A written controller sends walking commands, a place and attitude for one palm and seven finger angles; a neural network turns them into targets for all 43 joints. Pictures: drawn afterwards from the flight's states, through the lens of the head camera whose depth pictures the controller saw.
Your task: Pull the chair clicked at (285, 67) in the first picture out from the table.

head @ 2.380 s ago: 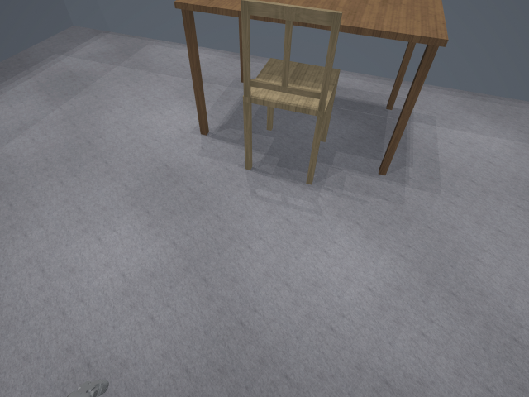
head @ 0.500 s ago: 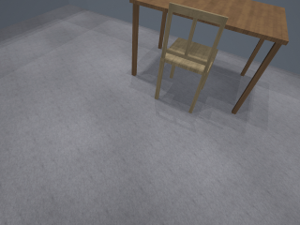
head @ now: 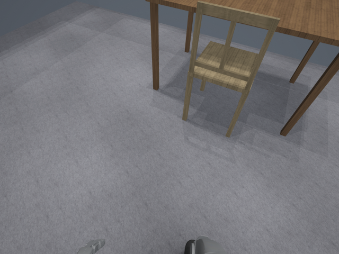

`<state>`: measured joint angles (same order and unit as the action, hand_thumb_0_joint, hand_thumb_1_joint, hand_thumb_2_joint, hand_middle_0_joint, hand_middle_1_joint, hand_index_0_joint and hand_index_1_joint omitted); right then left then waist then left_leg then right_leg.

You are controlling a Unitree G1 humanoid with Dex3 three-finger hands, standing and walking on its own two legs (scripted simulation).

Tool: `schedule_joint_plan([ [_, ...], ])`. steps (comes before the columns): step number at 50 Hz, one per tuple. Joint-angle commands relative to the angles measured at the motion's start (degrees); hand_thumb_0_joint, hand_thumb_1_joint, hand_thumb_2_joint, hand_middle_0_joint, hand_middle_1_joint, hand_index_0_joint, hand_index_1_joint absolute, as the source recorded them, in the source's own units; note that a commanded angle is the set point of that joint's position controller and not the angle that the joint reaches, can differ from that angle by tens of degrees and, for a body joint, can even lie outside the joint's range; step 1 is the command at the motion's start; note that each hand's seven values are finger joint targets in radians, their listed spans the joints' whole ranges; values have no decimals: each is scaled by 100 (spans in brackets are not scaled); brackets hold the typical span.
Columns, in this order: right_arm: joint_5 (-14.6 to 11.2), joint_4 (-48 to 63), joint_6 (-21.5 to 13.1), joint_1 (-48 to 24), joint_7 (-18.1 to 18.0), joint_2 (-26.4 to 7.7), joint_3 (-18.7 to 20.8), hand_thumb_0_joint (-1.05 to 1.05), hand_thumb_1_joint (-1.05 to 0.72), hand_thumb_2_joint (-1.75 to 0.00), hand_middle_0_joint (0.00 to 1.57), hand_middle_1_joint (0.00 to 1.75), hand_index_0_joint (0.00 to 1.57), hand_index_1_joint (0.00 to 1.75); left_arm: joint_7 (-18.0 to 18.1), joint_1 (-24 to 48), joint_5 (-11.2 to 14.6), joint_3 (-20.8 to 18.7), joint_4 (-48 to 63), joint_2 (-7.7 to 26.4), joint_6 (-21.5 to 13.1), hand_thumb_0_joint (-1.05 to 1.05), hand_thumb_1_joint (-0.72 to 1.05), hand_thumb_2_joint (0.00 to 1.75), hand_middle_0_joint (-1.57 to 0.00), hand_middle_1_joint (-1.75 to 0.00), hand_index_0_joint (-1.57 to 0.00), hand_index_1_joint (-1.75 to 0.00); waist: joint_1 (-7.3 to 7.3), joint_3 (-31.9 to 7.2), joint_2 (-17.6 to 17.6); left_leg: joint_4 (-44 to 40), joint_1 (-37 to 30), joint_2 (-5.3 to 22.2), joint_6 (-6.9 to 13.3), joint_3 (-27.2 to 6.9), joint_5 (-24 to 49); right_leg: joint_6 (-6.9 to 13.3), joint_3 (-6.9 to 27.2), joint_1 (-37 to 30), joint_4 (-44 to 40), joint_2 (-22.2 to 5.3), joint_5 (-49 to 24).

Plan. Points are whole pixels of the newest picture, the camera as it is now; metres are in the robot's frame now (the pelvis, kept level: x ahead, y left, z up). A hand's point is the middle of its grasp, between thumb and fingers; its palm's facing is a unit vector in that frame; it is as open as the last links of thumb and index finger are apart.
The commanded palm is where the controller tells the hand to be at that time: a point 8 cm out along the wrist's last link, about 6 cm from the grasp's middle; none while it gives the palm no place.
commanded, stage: walk to a spot facing it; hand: left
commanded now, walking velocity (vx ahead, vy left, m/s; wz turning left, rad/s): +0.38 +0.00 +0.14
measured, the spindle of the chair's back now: (227, 46) +1.07 -0.32 -0.08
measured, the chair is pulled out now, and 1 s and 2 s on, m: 0.00 0.00 0.00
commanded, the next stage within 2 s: turn to face it in 0.58 s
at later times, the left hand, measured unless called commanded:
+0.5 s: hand out of the picture +0.14 +0.20 -0.19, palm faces +0.22 -0.96 -0.15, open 7.3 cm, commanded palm none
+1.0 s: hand (109, 146) +0.50 +0.22 -0.17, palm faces -0.03 -0.97 -0.23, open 7.4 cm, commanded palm none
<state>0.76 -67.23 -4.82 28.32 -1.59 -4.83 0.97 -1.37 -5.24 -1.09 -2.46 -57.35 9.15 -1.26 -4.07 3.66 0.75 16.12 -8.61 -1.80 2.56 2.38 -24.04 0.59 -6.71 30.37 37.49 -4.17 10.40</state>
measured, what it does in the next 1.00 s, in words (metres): walks ahead: right foot, then left foot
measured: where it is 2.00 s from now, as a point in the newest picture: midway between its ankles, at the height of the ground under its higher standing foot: (156, 208)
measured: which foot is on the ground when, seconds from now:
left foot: down 0.00-0.06, up 0.08-0.44, down 0.46-0.96, up 0.98-1.00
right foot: up 0.00-0.02, down 0.04-0.48, up 0.50-0.94, down 0.96-1.00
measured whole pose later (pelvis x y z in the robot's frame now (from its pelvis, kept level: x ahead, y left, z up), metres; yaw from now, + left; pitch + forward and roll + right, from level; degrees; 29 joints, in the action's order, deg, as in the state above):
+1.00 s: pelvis +0.40 +0.03 -0.02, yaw -3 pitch -2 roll +1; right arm 0.3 -62.7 -0.2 18.2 -1.2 -9.2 2.5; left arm -0.9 -9.0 -1.2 -3.8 -55.9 10.3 -1.4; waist -0.6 6.6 -1.8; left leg 52.1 9.6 7.2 -2.5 12.6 -31.4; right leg 3.9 -7.3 24.8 39.6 -1.6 12.8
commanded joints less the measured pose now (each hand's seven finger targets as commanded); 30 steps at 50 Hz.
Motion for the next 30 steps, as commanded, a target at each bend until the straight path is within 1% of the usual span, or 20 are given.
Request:
schedule_joint_plan([
  [1, -25, 193, -21, 136, -32, -1154, 277, 0, -90, -90, 20, 30, 20, 30, 107, -1907, -80, -268, -119, 883, -283, 0, 90, 90, -20, -30, -20, -30, 1148, -752, -80, 2852, 1814, 1130, 233, -316, 4838, 421, 338, -3253, -657, -22, -270],
  [2, -99, 339, -60, 424, 38, -825, 225, 0, -90, -90, 20, 30, 20, 30, 186, -2605, -131, -425, -277, 1464, -325, 0, 90, 90, -20, -30, -20, -30, 1268, -1559, 1146, 4894, 3392, 190, -7, 61, 1577, 1003, 2661, -4729, -1135, -1727, -338],
  [3, -95, 448, -46, 196, 36, -801, 201, 0, -90, -90, 20, 30, 20, 30, 189, -2724, 1, -448, -396, 1718, -298, 0, 90, 90, -20, -30, -20, -30, 1140, -1659, 1170, 6290, 3989, -31, 12, -323, -669, 1380, 3983, -4518, -1937, -2454, -240],
  [4, -84, 474, -10, -88, 48, -802, 271, 0, -90, -90, 20, 30, 20, 30, 195, -2132, 30, -414, -265, 1480, -263, 0, 90, 90, -20, -30, -20, -30, 997, -880, 554, 6580, 4197, 401, 90, -514, -335, 1405, 3572, -3733, -2253, -2340, 942],
  [5, -43, 567, 18, -461, 107, -691, 285, 0, -90, -90, 20, 30, 20, 30, 200, -1594, 14, -311, -127, 1177, -279, 0, 90, 90, -20, -30, -20, -30, 860, -289, 289, 6449, 4217, 643, 72, -434, 179, 1161, 3095, -2633, -2531, -2095, 1523],
  [6, -1, 594, 94, -636, 121, -632, 260, 0, -90, -90, 20, 30, 20, 30, 220, -1232, 8, -225, -77, 868, -289, 0, 90, 90, -20, -30, -20, -30, 605, 142, 165, 6239, 4115, 865, 46, -491, 388, 971, 2589, -1781, -2634, -1971, 1566],
  [8, 65, 568, 289, -473, 158, -447, 230, 0, -90, -90, 20, 30, 20, 30, 234, -947, -39, -92, -50, 531, -329, 0, 90, 90, -20, -30, -20, -30, 284, 286, 298, 5772, 3697, 1005, -88, -424, 603, 737, 1538, -894, -2780, -1632, 1173],
  [12, 64, 738, 422, -612, 253, -412, 246, 0, -90, -90, 20, 30, 20, 30, 224, -974, -66, -121, -98, 600, -351, 0, 90, 90, -20, -30, -20, -30, 101, 196, 567, 4221, 3416, 1091, -305, -53, 977, 649, 511, -658, -2903, -1261, 753],
  [14, 61, 888, 388, -1055, 320, -452, 234, 0, -90, -90, 20, 30, 20, 30, 189, -1191, -48, -114, -202, 735, -351, 0, 90, 90, -20, -30, -20, -30, 261, 183, 534, 3463, 3429, 1004, -350, 172, 1267, 632, 367, -967, -2856, -1145, 739],
  [18, 56, 1155, 264, -1725, 392, -565, 221, 0, -90, -90, 20, 30, 20, 30, 168, -1570, -55, -147, -334, 944, -336, 0, 90, 90, -20, -30, -20, -30, 520, 150, 468, 2446, 3438, 856, -288, 377, 1249, 631, 388, -1774, -2572, -1284, 532],
  [20, 51, 1194, 222, -1807, 389, -657, 235, 0, -90, -90, 20, 30, 20, 30, 167, -1686, -55, -159, -375, 982, -304, 0, 90, 90, -20, -30, -20, -30, 526, 172, 449, 2079, 3137, 761, -236, 507, 1103, 599, 353, -1929, -2364, -1356, 379],
  [21, 57, 1156, 197, -1622, 378, -755, 266, 0, -90, -90, 20, 30, 20, 30, 172, -1672, -59, -165, -385, 999, -285, 0, 90, 90, -20, -30, -20, -30, 402, 165, 214, 1786, 2678, 696, -223, 558, 1119, 533, 245, -1795, -2035, -1322, 277],
  [22, 79, 1001, 167, -1141, 349, -901, 302, 0, -90, -90, 20, 30, 20, 30, 169, -1658, -35, -158, -385, 979, -258, 0, 90, 90, -20, -30, -20, -30, 166, -55, -35, 1434, 1830, 534, -188, 674, 1134, 399, -81, -1558, -1300, -1095, -36],
  [23, 121, 798, 120, -394, 287, -1349, 414, 0, -90, -90, 20, 30, 20, 30, 146, -1735, -10, -126, -325, 771, -251, 0, 90, 90, -20, -30, -20, -30, -142, -555, -935, 930, 668, 1078, 82, -262, 840, 133, -458, -991, 226, -657, -179],
  [24, 136, 665, 98, 289, 211, -2014, 573, 0, -90, -90, 20, 30, 20, 30, 96, -1751, 48, -54, -153, 444, -273, 0, 90, 90, -20, -30, -20, -30, -292, -930, -2311, 180, -240, 2550, 658, -2387, 1145, -178, -669, 354, 2080, 109, 1939],
  [25, 73, 607, 146, 424, 145, -2025, 524, 0, -90, -90, 20, 30, 20, 30, 120, -1340, -7, -55, 31, 650, -293, 0, 90, 90, -20, -30, -20, -30, -354, -887, -1672, -39, -290, 2832, 970, -2742, 1660, -92, 66, 848, 3008, 61, 2284],
  [26, 58, 604, 133, 156, 85, -1813, 469, 0, -90, -90, 20, 30, 20, 30, 145, -1144, -7, -81, -20, 697, -273, 0, 90, 90, -20, -30, -20, -30, -257, -797, -1600, -19, 15, 2643, 849, -2352, 2146, -82, 317, 929, 3475, -200, 1901],
  [27, 41, 694, 89, -190, 52, -1538, 392, 0, -90, -90, 20, 30, 20, 30, 125, -1041, 5, -92, -71, 629, -276, 0, 90, 90, -20, -30, -20, -30, -140, -529, -969, 48, 384, 2539, 817, -1897, 2789, -86, 396, 952, 3611, -331, 1486],
  [28, 44, 770, 43, -509, 46, -1357, 321, 0, -90, -90, 20, 30, 20, 30, 105, -1063, -2, -96, -145, 561, -252, 0, 90, 90, -20, -30, -20, -30, 35, -338, -625, 17, 752, 2385, 712, -1389, 3206, -127, 505, 802, 3507, -443, 1200],
  [30, 37, 779, -27, -760, 25, -1151, 251, 0, -90, -90, 20, 30, 20, 30, 101, -1324, -23, -71, -288, 348, -137, 0, 90, 90, -20, -30, -20, -30, 296, -272, -461, -95, 1129, 2067, 487, -556, 3650, -192, 517, 409, 3257, -443, 810],
])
